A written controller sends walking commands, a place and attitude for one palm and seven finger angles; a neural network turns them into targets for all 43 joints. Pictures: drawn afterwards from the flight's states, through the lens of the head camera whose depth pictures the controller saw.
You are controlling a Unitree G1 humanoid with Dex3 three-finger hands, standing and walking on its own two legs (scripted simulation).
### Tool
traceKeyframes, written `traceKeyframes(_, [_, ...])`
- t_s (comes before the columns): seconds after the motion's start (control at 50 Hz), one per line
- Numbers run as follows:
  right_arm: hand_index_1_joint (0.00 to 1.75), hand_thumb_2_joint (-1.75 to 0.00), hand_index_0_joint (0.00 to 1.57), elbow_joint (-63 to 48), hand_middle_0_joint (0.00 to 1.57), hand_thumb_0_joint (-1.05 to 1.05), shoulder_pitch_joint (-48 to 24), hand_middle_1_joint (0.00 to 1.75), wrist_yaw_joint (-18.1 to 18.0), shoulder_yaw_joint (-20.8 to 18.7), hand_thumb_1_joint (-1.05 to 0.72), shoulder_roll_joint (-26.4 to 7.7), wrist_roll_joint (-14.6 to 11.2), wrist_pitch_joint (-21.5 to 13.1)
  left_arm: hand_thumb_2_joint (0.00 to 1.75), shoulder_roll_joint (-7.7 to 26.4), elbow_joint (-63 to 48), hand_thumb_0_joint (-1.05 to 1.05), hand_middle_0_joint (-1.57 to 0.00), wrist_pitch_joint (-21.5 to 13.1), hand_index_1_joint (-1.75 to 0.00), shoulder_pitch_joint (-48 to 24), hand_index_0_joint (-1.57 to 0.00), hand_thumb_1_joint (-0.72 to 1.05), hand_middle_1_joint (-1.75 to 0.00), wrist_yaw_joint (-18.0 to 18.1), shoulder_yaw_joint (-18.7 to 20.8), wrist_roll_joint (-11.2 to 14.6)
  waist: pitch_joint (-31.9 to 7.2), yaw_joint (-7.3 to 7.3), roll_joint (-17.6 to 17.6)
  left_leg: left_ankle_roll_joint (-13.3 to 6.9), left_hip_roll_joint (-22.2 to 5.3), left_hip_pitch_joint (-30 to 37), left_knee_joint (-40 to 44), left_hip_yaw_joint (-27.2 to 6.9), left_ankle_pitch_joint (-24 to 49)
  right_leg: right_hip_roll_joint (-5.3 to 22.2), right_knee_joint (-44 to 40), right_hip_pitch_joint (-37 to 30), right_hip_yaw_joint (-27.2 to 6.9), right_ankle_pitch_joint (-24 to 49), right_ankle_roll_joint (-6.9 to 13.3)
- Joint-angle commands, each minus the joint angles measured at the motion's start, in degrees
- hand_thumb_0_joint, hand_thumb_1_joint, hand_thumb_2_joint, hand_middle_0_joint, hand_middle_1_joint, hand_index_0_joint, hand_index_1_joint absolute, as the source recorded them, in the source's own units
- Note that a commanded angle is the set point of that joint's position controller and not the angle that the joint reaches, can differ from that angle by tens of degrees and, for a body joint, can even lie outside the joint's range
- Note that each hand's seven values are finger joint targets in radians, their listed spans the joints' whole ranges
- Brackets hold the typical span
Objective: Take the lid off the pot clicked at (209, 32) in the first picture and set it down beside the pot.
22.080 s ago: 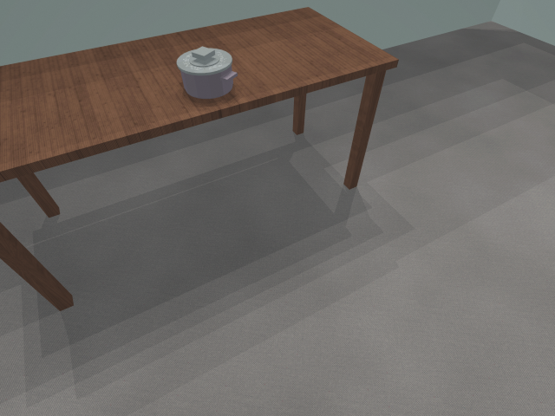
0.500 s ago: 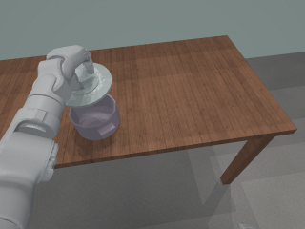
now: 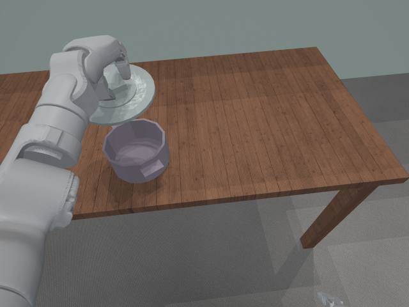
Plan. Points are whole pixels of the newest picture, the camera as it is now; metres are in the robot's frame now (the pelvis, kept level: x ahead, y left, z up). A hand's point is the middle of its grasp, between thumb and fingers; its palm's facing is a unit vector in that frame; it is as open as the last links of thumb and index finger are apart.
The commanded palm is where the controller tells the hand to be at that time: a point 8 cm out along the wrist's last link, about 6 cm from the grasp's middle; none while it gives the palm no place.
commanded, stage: lift the lid straight up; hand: left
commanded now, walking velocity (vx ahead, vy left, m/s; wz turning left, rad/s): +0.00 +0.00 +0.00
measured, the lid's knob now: (110, 84) +0.52 +0.19 +0.16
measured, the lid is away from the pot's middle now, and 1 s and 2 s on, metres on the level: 0.01 0.10 0.22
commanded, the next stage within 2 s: move the lid sideways beside the pot in 0.16 s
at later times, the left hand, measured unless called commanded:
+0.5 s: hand (101, 80) +0.49 +0.19 +0.18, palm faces -0.28 -0.09 -0.96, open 8.2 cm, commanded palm +0.48 +0.21 +0.25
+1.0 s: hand (54, 96) +0.46 +0.28 +0.18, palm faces -0.33 -0.09 -0.94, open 8.1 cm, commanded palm +0.47 +0.28 +0.25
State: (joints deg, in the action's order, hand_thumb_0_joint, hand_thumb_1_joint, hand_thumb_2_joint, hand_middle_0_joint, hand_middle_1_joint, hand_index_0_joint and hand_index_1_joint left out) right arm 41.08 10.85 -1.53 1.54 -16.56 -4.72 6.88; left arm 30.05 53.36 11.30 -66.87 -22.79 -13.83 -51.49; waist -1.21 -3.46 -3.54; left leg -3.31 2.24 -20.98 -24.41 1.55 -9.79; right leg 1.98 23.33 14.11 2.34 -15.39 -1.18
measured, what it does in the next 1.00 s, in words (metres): stands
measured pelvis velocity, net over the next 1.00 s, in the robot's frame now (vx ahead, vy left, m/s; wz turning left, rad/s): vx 0.00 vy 0.00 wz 0.00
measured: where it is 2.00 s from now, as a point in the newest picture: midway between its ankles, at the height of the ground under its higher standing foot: outside the picture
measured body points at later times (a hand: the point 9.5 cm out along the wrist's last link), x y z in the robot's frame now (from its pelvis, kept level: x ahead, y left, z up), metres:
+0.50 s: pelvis +0.00 +0.00 +0.00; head +0.05 -0.03 +0.45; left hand +0.50 +0.20 +0.24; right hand +0.08 -0.27 -0.13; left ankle +0.02 +0.08 -0.74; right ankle -0.05 -0.13 -0.74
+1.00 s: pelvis +0.00 +0.00 +0.00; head +0.05 -0.01 +0.45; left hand +0.47 +0.28 +0.23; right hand +0.11 -0.27 -0.12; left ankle +0.02 +0.08 -0.74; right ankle -0.05 -0.13 -0.74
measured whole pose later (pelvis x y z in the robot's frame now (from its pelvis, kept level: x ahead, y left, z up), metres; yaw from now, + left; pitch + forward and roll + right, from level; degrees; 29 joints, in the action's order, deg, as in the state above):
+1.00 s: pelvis +0.00 +0.00 +0.00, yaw +0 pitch +6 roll -1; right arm 39.3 10.5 -1.9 1.5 -17.6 -5.8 8.6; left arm 40.7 53.6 6.2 -63.5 -27.8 -9.3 -52.3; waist 0.2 -3.0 -2.7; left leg -3.5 1.7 -21.8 -25.7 1.1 -10.1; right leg 1.3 22.4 13.9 2.6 -14.6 -1.3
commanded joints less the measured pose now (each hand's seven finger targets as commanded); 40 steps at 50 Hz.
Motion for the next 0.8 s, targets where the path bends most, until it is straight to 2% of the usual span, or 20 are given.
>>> traceKeyframes(0.0, [0.30,-0.90,0.20,-4.74,0.20,0.00,-0.62,0.30,0.06,-2.33,-0.90,-8.51,0.06,-1.25,1.01,13.73,-4.59,0.00,-0.73,2.04,-1.10,-31.30,-0.77,0.57,-1.08,2.03,4.94,-1.06,-22.43,-0.84,5.27,-1.02,0.02,20.05,-0.90,-3.87,17.92,-3.57,-1.73,3.56,0.83,18.56,3.43])
traceKeyframes(0.02, [0.30,-0.90,0.20,-4.55,0.20,0.00,-0.40,0.30,0.16,-2.25,-0.90,-8.61,0.10,-0.93,1.01,12.89,-4.40,0.00,-0.73,2.22,-1.10,-32.25,-0.77,0.57,-1.08,1.74,3.87,-1.25,-21.93,-1.38,4.91,-1.00,-0.08,20.26,-0.72,-3.80,16.72,-3.65,-1.78,4.09,0.85,17.69,3.22])
traceKeyframes(0.06, [0.30,-0.90,0.20,-5.26,0.20,0.00,-0.65,0.30,0.39,-2.54,-0.90,-8.30,0.37,-1.12,1.01,11.42,-7.90,0.00,-0.73,1.97,-1.10,-35.44,-0.77,0.57,-1.08,1.44,2.55,-1.67,-24.97,-1.36,2.89,-1.05,0.05,22.78,-1.24,-4.26,17.56,-3.63,-1.63,4.26,0.78,17.41,3.31])
traceKeyframes(0.1, [0.30,-0.90,0.20,-6.13,0.20,0.00,-0.99,0.30,0.42,-2.76,-0.90,-8.10,0.64,-1.55,1.01,11.99,-12.59,0.00,-0.73,0.90,-1.10,-37.07,-0.77,0.57,-1.08,1.33,3.18,-1.71,-28.42,-1.05,1.19,-1.00,-0.07,25.37,-2.08,-4.83,22.17,-3.57,-1.37,3.66,0.65,19.69,3.56])
traceKeyframes(0.12, [0.30,-0.90,0.20,-5.88,0.20,0.00,-0.13,0.30,0.33,-2.90,-0.90,-8.40,0.82,-1.30,1.01,14.86,-12.35,0.00,-0.73,0.67,-1.10,-36.86,-0.77,0.57,-1.08,1.53,5.33,-1.97,-29.53,-1.08,1.04,-1.12,-0.13,26.27,-2.29,-4.84,21.99,-3.70,-1.40,3.02,0.38,19.79,3.40])
traceKeyframes(0.2, [0.30,-0.90,0.20,-5.74,0.20,0.00,0.01,0.30,-0.35,-2.67,-0.90,-8.35,0.41,-1.60,1.01,15.44,-10.52,0.00,-0.73,0.25,-1.10,-37.20,-0.77,0.57,-1.08,1.76,5.48,-1.32,-28.29,-1.03,3.99,-1.29,0.03,23.72,-1.46,-4.42,20.79,-3.64,-1.66,2.39,0.51,20.23,3.39])
traceKeyframes(0.32, [0.30,-0.90,0.20,-4.91,0.20,0.00,0.69,0.30,-0.53,-2.46,-0.90,-8.60,0.31,-1.54,1.01,16.94,-6.49,0.00,-0.73,0.95,-1.10,-35.69,-0.77,0.57,-1.08,2.91,6.25,-2.66,-24.87,-1.00,2.61,-1.16,-0.21,21.65,-0.85,-3.93,17.57,-3.79,-1.85,3.26,0.47,17.86,3.42])
traceKeyframes(0.38, [0.30,-0.90,0.20,-5.49,0.20,0.00,0.33,0.30,-0.68,-2.30,-0.90,-8.60,0.29,-1.51,1.01,20.59,-6.04,0.00,-0.73,0.74,-1.10,-35.01,-0.77,0.57,-1.08,3.13,8.55,-3.64,-26.52,-0.44,2.75,-1.29,-0.11,21.28,-1.04,-3.68,17.89,-3.64,-1.55,1.21,0.06,19.19,3.46])
traceKeyframes(0.4, [0.30,-0.90,0.20,-6.30,0.20,0.00,-0.34,0.30,-0.59,-2.29,-0.90,-8.49,0.46,-1.77,1.01,19.84,-8.89,0.00,-0.73,0.27,-1.10,-35.79,-0.77,0.57,-1.08,2.79,7.71,-3.29,-29.22,-0.01,1.16,-1.30,0.29,21.86,-1.61,-3.61,20.94,-3.34,-1.25,0.08,-0.27,22.26,3.65])
traceKeyframes(0.42, [0.30,-0.90,0.20,-6.28,0.20,0.00,0.46,0.30,-0.57,-2.59,-0.90,-8.54,0.67,-1.51,1.01,22.36,-9.35,0.00,-0.73,-0.06,-1.10,-34.68,-0.77,0.57,-1.08,2.78,10.07,-3.57,-30.60,0.05,2.14,-1.63,0.05,22.89,-2.29,-3.57,22.13,-3.45,-0.88,-1.35,-0.41,23.84,3.38])
traceKeyframes(0.44, [0.30,-0.90,0.20,-6.96,0.20,0.00,-0.10,0.30,-0.59,-2.58,-0.90,-8.43,0.59,-1.31,1.01,22.16,-10.25,0.00,-0.73,-0.36,-1.10,-34.58,-0.77,0.57,-1.08,2.45,9.34,-3.74,-31.53,-0.09,1.53,-1.70,0.27,23.11,-2.57,-3.32,23.07,-3.29,-0.81,-1.83,-0.77,25.03,3.20])
traceKeyframes(0.48, [0.30,-0.90,0.20,-7.02,0.20,0.00,-0.27,0.30,-0.75,-2.45,-0.90,-8.36,0.32,-1.02,1.01,22.13,-7.70,0.00,-0.73,-0.38,-1.10,-31.69,-0.77,0.57,-1.08,1.75,9.20,-3.57,-29.01,-0.23,3.55,-1.88,0.22,21.40,-2.52,-2.97,21.91,-3.28,-1.08,-1.77,-0.55,25.02,2.92])
traceKeyframes(0.5, [0.30,-0.90,0.20,-7.22,0.20,0.00,-0.82,0.30,-0.65,-2.52,-0.90,-8.32,0.04,-1.14,1.01,19.97,-7.29,0.00,-0.73,-0.23,-1.10,-31.19,-0.77,0.57,-1.08,0.97,7.26,-2.82,-27.91,-0.44,4.25,-1.87,0.26,20.75,-2.61,-2.85,23.31,-3.14,-1.33,-0.94,-0.55,25.81,2.97])
traceKeyframes(0.54, [0.30,-0.90,0.20,-6.46,0.20,0.00,0.32,0.30,-0.72,-2.51,-0.90,-9.04,-0.32,-0.52,1.01,21.56,-4.75,0.00,-0.73,-0.12,-1.10,-29.72,-0.77,0.57,-1.08,0.16,8.01,-2.44,-23.61,-1.00,5.53,-2.15,0.08,18.56,-2.15,-2.15,18.56,-3.42,-1.94,-0.37,-0.34,23.65,2.53])
traceKeyframes(0.58, [0.30,-0.90,0.20,-6.61,0.20,0.00,-0.09,0.30,-0.96,-2.47,-0.90,-9.17,-0.47,-0.50,1.01,22.19,-6.30,0.00,-0.73,-0.57,-1.10,-31.13,-0.77,0.57,-1.08,-0.66,7.75,-1.99,-23.05,-1.18,5.40,-2.43,0.28,18.42,-2.07,-2.00,17.60,-3.26,-2.21,-0.52,-0.46,23.86,2.47])
traceKeyframes(0.6, [0.30,-0.90,0.20,-6.85,0.20,0.00,-1.20,0.30,-0.80,-2.48,-0.90,-9.33,-0.35,-0.76,1.01,22.11,-7.82,0.00,-0.73,-0.63,-1.10,-32.57,-0.77,0.57,-1.08,-1.17,6.74,-1.58,-23.96,-0.94,2.22,-2.21,0.63,19.24,-2.57,-1.91,19.94,-2.98,-2.03,0.30,-0.56,25.44,2.84])
traceKeyframes(0.66, [0.30,-0.90,0.20,-7.33,0.20,0.00,0.21,0.30,-0.97,-2.75,-0.90,-9.09,-0.14,-0.49,1.01,25.79,-14.53,0.00,-0.73,-3.19,-1.10,-33.56,-0.77,0.57,-1.08,-1.06,9.47,-2.50,-29.32,-0.92,-0.66,-2.57,0.13,24.49,-3.80,-2.74,25.39,-3.39,-1.37,-1.14,-0.73,27.10,2.60])
traceKeyframes(0.7, [0.30,-0.90,0.20,-7.35,0.20,0.00,-0.73,0.30,-0.85,-2.79,-0.90,-9.17,-0.04,-1.01,1.01,25.87,-13.46,0.00,-0.73,-3.60,-1.10,-32.24,-0.77,0.57,-1.08,-1.64,8.77,-1.71,-28.37,-0.30,-1.84,-2.10,0.37,24.57,-4.14,-3.58,29.39,-3.38,-1.50,1.33,-0.17,27.32,2.97])
traceKeyframes(0.72, [0.30,-0.90,0.20,-6.81,0.20,0.00,1.29,0.30,-0.77,-3.07,-0.90,-9.18,-0.26,-0.41,1.01,25.96,-14.93,0.00,-0.73,-4.15,-1.10,-31.55,-0.77,0.57,-1.08,-1.47,10.08,-1.82,-28.17,-1.14,-1.25,-2.34,-0.65,26.21,-4.12,-3.54,27.26,-3.86,-1.40,1.20,-0.09,25.07,2.49])
traceKeyframes(0.78, [0.30,-0.90,0.20,-7.30,0.20,0.00,0.74,0.30,-0.66,-2.99,-0.90,-9.20,-0.44,-0.13,1.01,26.73,-13.47,0.00,-0.73,-4.92,-1.10,-27.51,-0.77,0.57,-1.08,-1.63,11.21,-1.26,-26.95,-0.57,-0.86,-2.33,-0.44,25.32,-3.86,-3.64,26.68,-3.94,-1.64,1.52,0.22,23.68,2.73])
